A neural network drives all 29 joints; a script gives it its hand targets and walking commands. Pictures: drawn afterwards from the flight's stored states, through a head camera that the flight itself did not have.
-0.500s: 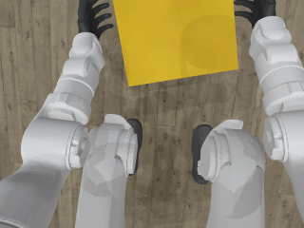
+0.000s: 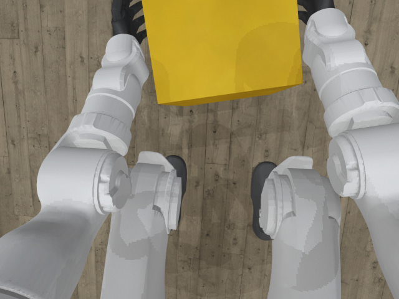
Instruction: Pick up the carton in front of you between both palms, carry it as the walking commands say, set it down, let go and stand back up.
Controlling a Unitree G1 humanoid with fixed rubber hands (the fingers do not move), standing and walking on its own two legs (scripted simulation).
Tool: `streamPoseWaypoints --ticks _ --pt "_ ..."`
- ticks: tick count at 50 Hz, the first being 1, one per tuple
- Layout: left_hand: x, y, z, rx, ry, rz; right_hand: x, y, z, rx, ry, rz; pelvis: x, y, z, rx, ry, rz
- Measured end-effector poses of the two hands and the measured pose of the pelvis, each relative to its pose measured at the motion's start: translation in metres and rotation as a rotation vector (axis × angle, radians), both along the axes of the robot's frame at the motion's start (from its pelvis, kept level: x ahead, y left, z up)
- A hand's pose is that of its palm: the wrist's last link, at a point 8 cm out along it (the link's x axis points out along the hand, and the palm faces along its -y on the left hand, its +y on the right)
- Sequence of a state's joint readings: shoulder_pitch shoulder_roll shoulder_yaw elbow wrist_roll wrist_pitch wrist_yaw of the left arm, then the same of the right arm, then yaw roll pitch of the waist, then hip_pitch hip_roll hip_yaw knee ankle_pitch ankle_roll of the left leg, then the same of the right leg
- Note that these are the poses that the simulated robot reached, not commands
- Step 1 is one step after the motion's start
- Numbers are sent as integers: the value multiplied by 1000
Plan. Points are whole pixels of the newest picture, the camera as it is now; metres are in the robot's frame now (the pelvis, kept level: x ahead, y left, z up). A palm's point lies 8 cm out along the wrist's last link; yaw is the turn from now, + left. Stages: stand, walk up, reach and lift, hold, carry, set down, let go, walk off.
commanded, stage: reach and lift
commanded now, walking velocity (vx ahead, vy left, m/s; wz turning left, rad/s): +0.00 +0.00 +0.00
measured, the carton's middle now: (220, 45) +0.51 -0.01 -0.24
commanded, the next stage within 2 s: none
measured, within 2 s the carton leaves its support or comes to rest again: leaves its support in 0.02 s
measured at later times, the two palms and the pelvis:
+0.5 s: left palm (66, 19) +0.48 +0.13 +0.02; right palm out of the picture +0.49 -0.17 +0.01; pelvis +0.00 +0.00 +0.08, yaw -3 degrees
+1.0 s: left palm out of the picture +0.46 +0.13 +0.16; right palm out of the picture +0.46 -0.17 +0.16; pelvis +0.04 +0.00 +0.21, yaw -4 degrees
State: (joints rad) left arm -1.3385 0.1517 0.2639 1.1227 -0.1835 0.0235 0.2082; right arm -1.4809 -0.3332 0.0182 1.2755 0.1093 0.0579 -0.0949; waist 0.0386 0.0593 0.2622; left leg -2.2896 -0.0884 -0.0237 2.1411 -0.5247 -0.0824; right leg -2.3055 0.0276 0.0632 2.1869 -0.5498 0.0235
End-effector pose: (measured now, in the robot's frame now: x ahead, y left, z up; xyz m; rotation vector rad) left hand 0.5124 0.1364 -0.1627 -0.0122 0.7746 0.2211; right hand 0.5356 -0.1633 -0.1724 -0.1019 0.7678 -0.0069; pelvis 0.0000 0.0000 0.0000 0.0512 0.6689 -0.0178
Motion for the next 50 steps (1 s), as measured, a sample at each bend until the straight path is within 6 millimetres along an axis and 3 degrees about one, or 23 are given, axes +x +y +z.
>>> streamPoseWaypoints --ticks 6,13,19,26,40,50 --pt "2 -3 17 -25 -50 23 -1 -3 16 13 -42 -16 3 -2 -6 -2 -5 -8" --pt "-14 -8 69 -55 -129 38 -16 -7 72 55 -112 -44 1 -2 8 -7 -7 -24" --pt "-26 -11 129 -60 -115 26 -34 -10 134 69 -97 -89 -1 0 42 -9 7 -40" --pt "-29 -11 185 -41 -98 -2 -42 -11 191 56 -82 -102 2 2 86 -12 42 -46" --pt "-39 -10 260 -47 -116 -27 -63 -11 262 66 -99 -143 23 5 155 -26 46 -45" --pt "-51 -10 327 -51 -118 -37 -79 -10 330 76 -100 -169 40 5 207 -35 -37 -48"
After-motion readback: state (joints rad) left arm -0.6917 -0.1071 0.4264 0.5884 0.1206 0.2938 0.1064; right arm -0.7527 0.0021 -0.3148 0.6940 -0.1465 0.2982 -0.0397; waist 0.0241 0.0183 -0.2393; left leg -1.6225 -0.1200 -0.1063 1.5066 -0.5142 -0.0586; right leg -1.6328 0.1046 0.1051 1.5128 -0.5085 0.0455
